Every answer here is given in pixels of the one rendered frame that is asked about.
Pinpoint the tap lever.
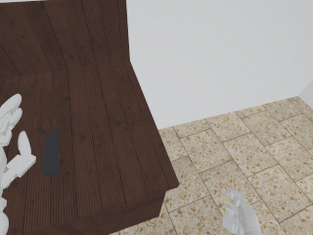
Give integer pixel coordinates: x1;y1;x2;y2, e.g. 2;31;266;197
42;128;60;177

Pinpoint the right robot hand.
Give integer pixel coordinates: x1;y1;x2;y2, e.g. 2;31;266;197
222;187;261;235

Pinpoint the left robot hand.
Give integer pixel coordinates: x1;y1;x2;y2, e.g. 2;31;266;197
0;93;36;198

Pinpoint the counter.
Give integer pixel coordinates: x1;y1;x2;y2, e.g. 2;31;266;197
0;0;180;235

